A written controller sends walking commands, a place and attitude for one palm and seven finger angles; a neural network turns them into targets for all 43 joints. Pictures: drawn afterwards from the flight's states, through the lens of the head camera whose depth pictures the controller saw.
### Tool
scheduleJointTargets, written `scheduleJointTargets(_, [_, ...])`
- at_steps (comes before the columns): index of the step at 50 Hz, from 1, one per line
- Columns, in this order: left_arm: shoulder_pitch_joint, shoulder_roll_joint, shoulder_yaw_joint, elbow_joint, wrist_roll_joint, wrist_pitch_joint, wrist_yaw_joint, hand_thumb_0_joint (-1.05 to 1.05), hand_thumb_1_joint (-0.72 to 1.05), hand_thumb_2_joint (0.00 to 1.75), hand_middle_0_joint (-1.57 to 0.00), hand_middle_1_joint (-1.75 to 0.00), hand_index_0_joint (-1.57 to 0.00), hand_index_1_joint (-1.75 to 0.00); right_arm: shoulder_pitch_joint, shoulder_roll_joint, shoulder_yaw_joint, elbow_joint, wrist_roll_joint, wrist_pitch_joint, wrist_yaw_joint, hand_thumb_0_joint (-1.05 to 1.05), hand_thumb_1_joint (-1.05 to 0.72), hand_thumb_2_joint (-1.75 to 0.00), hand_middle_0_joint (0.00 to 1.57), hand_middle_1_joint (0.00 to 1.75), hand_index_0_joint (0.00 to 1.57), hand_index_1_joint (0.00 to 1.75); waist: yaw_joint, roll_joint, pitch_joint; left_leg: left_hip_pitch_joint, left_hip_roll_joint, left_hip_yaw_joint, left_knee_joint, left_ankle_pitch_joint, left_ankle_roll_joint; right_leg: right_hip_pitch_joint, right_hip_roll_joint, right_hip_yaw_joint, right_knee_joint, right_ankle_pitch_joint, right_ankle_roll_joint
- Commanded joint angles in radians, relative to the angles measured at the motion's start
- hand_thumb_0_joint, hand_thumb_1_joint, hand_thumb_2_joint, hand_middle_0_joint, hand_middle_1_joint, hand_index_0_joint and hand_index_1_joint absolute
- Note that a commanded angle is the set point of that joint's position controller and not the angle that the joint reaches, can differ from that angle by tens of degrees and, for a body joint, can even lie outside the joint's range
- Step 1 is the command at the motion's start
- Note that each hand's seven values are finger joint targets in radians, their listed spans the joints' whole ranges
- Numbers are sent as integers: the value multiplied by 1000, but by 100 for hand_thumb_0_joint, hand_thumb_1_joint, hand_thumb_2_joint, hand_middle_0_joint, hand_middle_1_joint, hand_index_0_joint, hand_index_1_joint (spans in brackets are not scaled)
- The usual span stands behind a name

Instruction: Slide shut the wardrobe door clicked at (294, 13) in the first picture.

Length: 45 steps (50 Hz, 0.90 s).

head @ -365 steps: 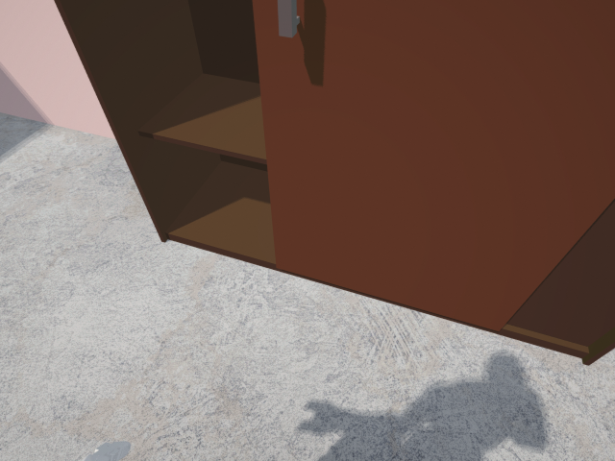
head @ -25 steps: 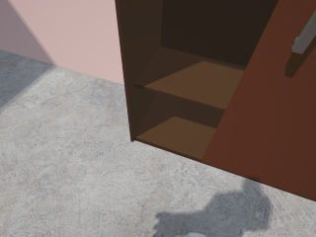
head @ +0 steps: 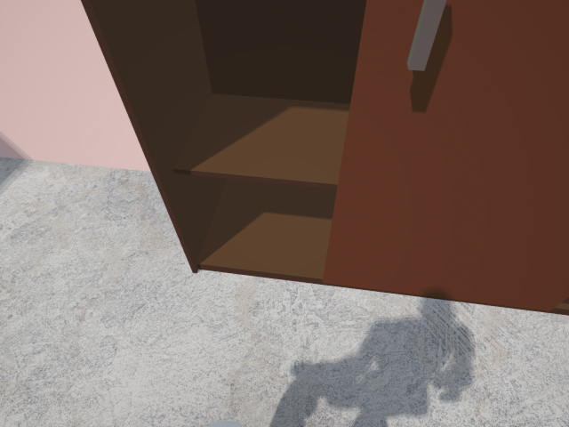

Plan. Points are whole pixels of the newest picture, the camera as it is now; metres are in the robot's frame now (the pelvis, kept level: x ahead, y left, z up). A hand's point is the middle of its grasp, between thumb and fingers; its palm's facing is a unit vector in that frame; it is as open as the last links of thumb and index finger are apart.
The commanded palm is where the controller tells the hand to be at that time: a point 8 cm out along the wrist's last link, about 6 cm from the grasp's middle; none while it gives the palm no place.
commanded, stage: take the last steps up to it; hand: right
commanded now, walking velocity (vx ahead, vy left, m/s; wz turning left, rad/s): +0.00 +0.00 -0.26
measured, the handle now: (427, 13) +0.69 -0.19 +0.26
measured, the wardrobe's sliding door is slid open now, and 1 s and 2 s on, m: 0.52 0.52 0.52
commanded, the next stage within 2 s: come to a stop and stand still in 0.84 s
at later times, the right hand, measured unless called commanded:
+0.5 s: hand out of the picture -0.05 -0.16 -0.17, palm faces +0.22 +0.96 -0.17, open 7.4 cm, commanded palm none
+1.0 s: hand (426, 357) +0.28 -0.23 -0.17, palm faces +0.05 +0.98 -0.21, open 7.4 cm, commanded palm none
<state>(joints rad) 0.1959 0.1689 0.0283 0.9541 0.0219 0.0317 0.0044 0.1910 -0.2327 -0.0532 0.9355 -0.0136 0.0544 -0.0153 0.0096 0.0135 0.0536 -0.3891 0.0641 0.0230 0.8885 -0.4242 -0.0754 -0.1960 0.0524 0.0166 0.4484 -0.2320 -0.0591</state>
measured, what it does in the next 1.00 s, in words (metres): walks ahead: left foot, then right foot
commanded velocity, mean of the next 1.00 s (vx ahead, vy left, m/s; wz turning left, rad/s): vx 0.19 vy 0.01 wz -0.02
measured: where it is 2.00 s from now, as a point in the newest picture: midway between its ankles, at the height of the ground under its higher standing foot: outside the picture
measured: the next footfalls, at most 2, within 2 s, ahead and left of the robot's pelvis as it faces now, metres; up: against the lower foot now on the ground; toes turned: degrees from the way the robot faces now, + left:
left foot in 0.12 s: +0.04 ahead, +0.13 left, +0.00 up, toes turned +1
right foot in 0.56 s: +0.12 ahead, -0.16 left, +0.00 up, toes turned -13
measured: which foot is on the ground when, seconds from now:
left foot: up 0.00-0.10, down 0.12-0.56, up 0.58-1.00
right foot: down 0.00-0.12, up 0.14-0.54, down 0.56-1.00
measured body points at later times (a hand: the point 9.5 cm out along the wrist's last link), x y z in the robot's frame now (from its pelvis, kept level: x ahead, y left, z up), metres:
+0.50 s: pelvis +0.05 -0.01 +0.00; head +0.05 -0.01 +0.45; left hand +0.11 +0.23 -0.15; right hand -0.06 -0.21 -0.15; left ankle +0.00 +0.13 -0.74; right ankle +0.07 -0.15 -0.71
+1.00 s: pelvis +0.20 -0.04 -0.01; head +0.22 -0.03 +0.44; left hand +0.14 +0.16 -0.18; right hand +0.28 -0.28 -0.15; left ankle +0.30 +0.05 -0.73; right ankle +0.08 -0.15 -0.74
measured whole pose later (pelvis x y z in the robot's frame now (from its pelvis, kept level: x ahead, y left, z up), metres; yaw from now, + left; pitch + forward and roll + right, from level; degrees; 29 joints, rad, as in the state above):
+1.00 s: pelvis +0.20 -0.04 -0.01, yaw -3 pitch -1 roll -2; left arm 0.41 0.11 0.03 1.14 0.03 -0.04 0.02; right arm 0.16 -0.17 -0.06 1.00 -0.02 -0.02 0.01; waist 0.05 0.00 0.05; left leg -0.43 0.07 0.10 0.63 -0.18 0.02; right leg 0.01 -0.02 -0.17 0.42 -0.40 0.01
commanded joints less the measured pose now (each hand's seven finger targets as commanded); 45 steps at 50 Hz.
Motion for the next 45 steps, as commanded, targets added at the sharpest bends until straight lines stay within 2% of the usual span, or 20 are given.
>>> scheduleJointTargets(1, [28,204,55,-43,5,-17,13,0,90,90,-20,-30,-20,-30,17,-53,-9,-61,7,-32,-10,0,-90,-90,20,30,20,30,2,-151,-57,57,-20,10,-167,5,16,29,-269,275,-96,428,-122])
scheduleJointTargets(4, [12,172,49,-29,-6,-21,10,0,90,90,-20,-30,-20,-30,118,-52,-8,-19,6,-53,-17,0,-90,-90,20,30,20,30,-45,-90,-94,275,-13,15,-460,219,24,-71,-203,239,-20,244,-59])
scheduleJointTargets(5, [37,127,42,-24,-15,-25,4,0,90,90,-20,-30,-20,-30,134,-100,-14,-9,-5,-67,-19,0,-90,-90,20,30,20,30,-46,25,-110,396,83,-97,-570,185,51,-179,-130,182,75,38,-9])
scheduleJointTargets(6, [45,67,29,-41,-15,-27,0,0,90,90,-20,-30,-20,-30,162,-174,-29,-4,-18,-74,-20,0,-90,-90,20,30,20,30,-52,241,-74,420,297,-356,-666,39,142,-338,4,35,254,-254,52])
scheduleJointTargets(7, [3,123,48,-58,-1,-12,-3,0,90,90,-20,-30,-20,-30,185,-200,-36,-16,-11,-69,-14,0,-90,-90,20,30,20,30,-86,250,-27,303,382,-456,-748,-169,225,-377,-12,46,425,-348,57])
scheduleJointTargets(8, [-22,143,56,-58,7,-4,-10,0,90,90,-20,-30,-20,-30,171,-181,-40,-14,-8,-73,-14,0,-90,-90,20,30,20,30,-80,252,39,218,363,-489,-801,-293,233,-413,-42,70,539,-289,52])
scheduleJointTargets(10, [23,139,62,-22,11,-6,-27,0,90,90,-20,-30,-20,-30,114,-118,-26,-11,-9,-88,-13,0,-90,-90,20,30,20,30,-23,105,73,185,298,-343,-780,-230,201,-414,-82,47,637,-155,55])
scheduleJointTargets(13, [73,91,55,6,11,-11,-34,0,90,90,-20,-30,-20,-30,137,-72,-14,8,-9,-112,-9,0,-90,-90,20,30,20,30,-11,119,44,208,216,-147,-751,-16,164,-380,-102,-2,623,-31,79])
scheduleJointTargets(22, [-51,47,35,-17,0,-44,-41,0,90,90,-20,-30,-20,-30,285,-85,-16,121,-21,-119,-1,0,-90,-90,20,30,20,30,-69,148,66,228,233,-96,-727,68,203,-267,-118,-103,256,-80,73])
scheduleJointTargets(24, [-4,44,31,0,-2,-57,-35,0,90,90,-20,-30,-20,-30,268,-85,-19,135,-18,-113,-3,0,-90,-90,20,30,20,30,-41,153,48,185,219,-68,-665,95,192,-137,-105,-124,147,-61,65])
scheduleJointTargets(26, [127,74,35,51,-3,-72,-22,0,90,90,-20,-30,-20,-30,249,-61,-16,140,-12,-102,0,0,-90,-90,20,30,20,30,20,56,13,41,155,-2,-527,58,154,133,-81,-156,10,-22,67])
scheduleJointTargets(27, [235,143,50,84,2,-80,-9,0,90,90,-20,-30,-20,-30,259,-13,-6,133,-8,-97,5,0,-90,-90,20,30,20,30,64,-133,-41,-73,80,54,-309,38,119,292,-200,4,-60,-116,32])
scheduleJointTargets(28, [351,242,73,113,9,-82,2,0,90,90,-20,-30,-20,-30,247,44,6,109,-4,-96,10,0,-90,-90,20,30,20,30,97,-351,-69,-221,-23,150,-23,-135,74,345,-434,319,-201,-199,-44])
scheduleJointTargets(29, [375,251,70,122,8,-76,10,0,90,90,-20,-30,-20,-30,181,18,5,76,-12,-93,6,0,-90,-90,20,30,20,30,111,-299,-49,-274,-16,64,131,-168,89,290,-482,393,-262,-277,-91])
scheduleJointTargets(30, [307,219,64,110,2,-72,18,0,90,90,-20,-30,-20,-30,141,7,0,79,-10,-88,10,0,-90,-90,20,30,20,30,86,-243,-6,-295,28,25,238,-98,103,187,-472,377,-293,-358,-108])
scheduleJointTargets(32, [194,122,35,80,3,-83,20,0,90,90,-20,-30,-20,-30,140,15,-7,105,-17,-88,27,0,-90,-90,20,30,20,30,36,-139,96,-251,67,2,252,52,100,29,-393,221,-314,-242,-88])
scheduleJointTargets(34, [174,85,27,79,0,-102,25,0,90,90,-20,-30,-20,-30,192,42,-5,126,-19,-81,30,0,-90,-90,20,30,20,30,3,-120,58,-199,64,12,215,128,83,35,-344,101,-298,-15,-82])
scheduleJointTargets(36, [175,84,23,80,-5,-110,27,0,90,90,-20,-30,-20,-30,204,44,-7,127,-15,-72,30,0,-90,-90,20,30,20,30,-18,-104,43,-188,61,14,187,168,70,45,-331,46,-295,119,-95])
scheduleJointTargets(40, [212,84,23,103,-6,-113,30,0,90,90,-20,-30,-20,-30,126,31,-10,94,-11,-66,28,0,-90,-90,20,30,20,30,-16,-102,45,-230,59,17,84,212,59,126,-330,0,-264,357,-112])
scheduleJointTargets(45, [238,100,32,131,9,-98,29,0,90,90,-20,-30,-20,-30,-7,34,-8,39,-5,-72,28,0,-90,-90,20,30,20,30,16,-98,93,-132,32,61,-165,181,87,110,-349,-28,-194,424,-105])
